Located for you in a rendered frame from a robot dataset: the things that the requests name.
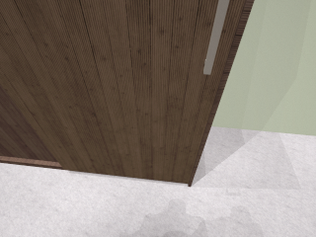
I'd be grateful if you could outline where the handle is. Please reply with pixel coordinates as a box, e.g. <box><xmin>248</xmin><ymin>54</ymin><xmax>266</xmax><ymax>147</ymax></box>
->
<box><xmin>203</xmin><ymin>0</ymin><xmax>230</xmax><ymax>75</ymax></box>

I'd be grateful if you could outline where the wardrobe door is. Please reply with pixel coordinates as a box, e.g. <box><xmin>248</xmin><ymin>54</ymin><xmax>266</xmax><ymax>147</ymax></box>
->
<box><xmin>0</xmin><ymin>0</ymin><xmax>245</xmax><ymax>184</ymax></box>
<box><xmin>0</xmin><ymin>84</ymin><xmax>58</xmax><ymax>162</ymax></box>

